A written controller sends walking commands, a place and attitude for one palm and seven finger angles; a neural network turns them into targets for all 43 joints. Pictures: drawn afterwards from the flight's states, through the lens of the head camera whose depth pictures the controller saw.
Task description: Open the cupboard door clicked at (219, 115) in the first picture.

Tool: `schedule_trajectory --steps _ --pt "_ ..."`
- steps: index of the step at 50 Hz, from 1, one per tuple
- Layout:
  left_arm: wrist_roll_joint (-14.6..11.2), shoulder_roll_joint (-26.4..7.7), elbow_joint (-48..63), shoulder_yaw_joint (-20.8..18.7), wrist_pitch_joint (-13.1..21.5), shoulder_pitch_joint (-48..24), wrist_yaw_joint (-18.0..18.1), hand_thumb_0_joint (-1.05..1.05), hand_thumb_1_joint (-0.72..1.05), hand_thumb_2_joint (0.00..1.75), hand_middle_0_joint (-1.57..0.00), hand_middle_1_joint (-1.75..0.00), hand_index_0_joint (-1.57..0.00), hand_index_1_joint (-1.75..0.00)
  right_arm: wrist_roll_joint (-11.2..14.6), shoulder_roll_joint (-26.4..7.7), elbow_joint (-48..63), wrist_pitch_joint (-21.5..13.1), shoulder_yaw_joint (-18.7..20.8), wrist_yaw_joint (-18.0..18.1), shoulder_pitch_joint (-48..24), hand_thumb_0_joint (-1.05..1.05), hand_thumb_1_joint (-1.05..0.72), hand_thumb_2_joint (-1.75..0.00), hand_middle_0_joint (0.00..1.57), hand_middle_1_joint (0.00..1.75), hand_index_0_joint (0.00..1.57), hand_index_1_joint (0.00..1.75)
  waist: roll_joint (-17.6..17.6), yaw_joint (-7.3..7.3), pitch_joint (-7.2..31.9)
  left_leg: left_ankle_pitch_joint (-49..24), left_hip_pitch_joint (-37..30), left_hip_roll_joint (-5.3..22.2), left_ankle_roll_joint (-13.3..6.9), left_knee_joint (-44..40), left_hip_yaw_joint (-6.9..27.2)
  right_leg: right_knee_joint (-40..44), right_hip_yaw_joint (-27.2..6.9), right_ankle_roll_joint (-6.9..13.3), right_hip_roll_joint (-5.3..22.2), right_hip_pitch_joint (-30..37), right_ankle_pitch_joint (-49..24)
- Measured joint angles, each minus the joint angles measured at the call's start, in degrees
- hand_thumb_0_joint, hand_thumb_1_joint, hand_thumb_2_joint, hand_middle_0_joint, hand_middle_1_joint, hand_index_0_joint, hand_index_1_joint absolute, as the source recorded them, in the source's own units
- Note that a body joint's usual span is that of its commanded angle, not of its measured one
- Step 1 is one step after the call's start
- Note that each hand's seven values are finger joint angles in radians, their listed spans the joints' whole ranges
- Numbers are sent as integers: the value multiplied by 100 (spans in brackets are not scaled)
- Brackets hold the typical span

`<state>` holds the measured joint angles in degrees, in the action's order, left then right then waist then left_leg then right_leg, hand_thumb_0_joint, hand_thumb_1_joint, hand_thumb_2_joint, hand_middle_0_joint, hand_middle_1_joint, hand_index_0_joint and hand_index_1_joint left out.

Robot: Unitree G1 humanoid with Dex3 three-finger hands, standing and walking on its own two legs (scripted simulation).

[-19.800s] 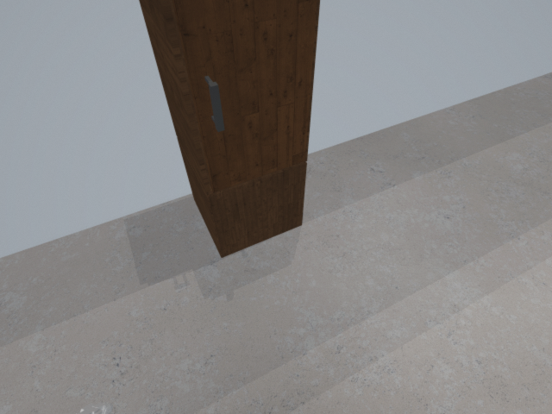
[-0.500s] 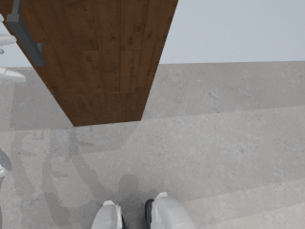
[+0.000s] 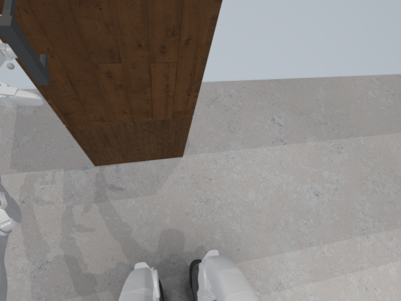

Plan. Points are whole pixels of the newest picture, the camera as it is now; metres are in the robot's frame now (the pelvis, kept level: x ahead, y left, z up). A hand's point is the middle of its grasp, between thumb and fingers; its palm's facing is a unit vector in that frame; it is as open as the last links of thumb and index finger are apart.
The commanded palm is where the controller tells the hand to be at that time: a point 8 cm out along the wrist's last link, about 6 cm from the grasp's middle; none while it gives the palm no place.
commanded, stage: slide the fingers in behind the handle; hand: left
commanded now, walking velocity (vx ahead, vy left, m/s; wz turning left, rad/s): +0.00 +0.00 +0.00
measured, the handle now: (27, 45) +0.57 +0.25 +0.07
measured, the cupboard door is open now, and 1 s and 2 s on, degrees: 0 0 0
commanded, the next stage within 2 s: close the thumb around the handle in 1.14 s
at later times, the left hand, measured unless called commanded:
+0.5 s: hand (31, 67) +0.52 +0.24 +0.07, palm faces +0.02 -1.00 +0.00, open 14.0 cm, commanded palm +0.51 +0.27 +0.07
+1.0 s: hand (44, 66) +0.53 +0.22 +0.07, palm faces +0.05 -1.00 -0.01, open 13.8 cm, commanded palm +0.51 +0.25 +0.07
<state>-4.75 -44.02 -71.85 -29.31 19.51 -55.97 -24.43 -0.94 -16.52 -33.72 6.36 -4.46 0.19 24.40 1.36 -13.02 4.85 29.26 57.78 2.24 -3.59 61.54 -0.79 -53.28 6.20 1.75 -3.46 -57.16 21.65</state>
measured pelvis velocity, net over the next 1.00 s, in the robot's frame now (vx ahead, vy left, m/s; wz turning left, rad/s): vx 0.00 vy -0.01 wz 0.02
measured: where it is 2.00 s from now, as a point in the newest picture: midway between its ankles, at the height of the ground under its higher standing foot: outside the picture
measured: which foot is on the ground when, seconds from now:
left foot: down 0.00-1.00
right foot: down 0.00-1.00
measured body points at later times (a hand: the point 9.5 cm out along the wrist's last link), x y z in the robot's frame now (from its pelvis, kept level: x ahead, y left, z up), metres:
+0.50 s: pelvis +0.00 +0.00 +0.00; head +0.16 +0.04 +0.42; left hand +0.52 +0.29 +0.07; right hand -0.01 -0.26 -0.10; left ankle -0.01 +0.07 -0.67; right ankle +0.03 -0.11 -0.67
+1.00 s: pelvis +0.00 -0.01 +0.00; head +0.16 +0.03 +0.42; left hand +0.52 +0.27 +0.07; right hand -0.01 -0.27 -0.10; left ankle -0.01 +0.07 -0.67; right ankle +0.03 -0.11 -0.67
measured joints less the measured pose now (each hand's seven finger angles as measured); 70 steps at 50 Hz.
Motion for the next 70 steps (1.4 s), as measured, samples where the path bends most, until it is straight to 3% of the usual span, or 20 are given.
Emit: schedule_trajectory --steps 13,34,47,64,70 --pt "-89 267 21 175 79 93 132 -1 -50 30 -30 -120 -30 -120 11 50 -18 -22 14 -23 -49 0 -91 -90 20 30 20 30 3 83 33 2 -124 -27 -5 -56 -5 24 -11 -6 20 113 23" --pt "-39 842 144 498 251 64 684 -1 -50 30 -30 -120 -31 -122 -50 121 -128 -19 91 -110 -43 0 -91 -90 20 30 20 30 54 146 79 29 -149 -83 1 -55 5 -38 -8 -13 71 124 97" --pt "-9 888 46 702 268 -95 810 -1 -50 30 -30 -120 -31 -124 -78 112 -223 -77 118 -120 -34 0 -91 -90 20 30 20 30 68 147 79 19 -53 -103 42 3 71 -116 57 30 93 42 125" --pt "-21 801 33 497 280 -4 788 -1 -50 30 -30 -120 -33 -122 -46 75 -148 -120 101 -97 -48 0 -91 -90 20 30 20 30 51 114 59 15 -109 -62 69 -38 32 -109 13 64 49 58 116" --pt "-35 800 96 417 279 87 711 -1 -40 35 -31 -121 -33 -123 -38 78 -135 -115 106 -94 -61 0 -91 -90 20 30 20 30 43 113 75 26 -149 -43 69 -60 10 -86 -13 64 27 85 115"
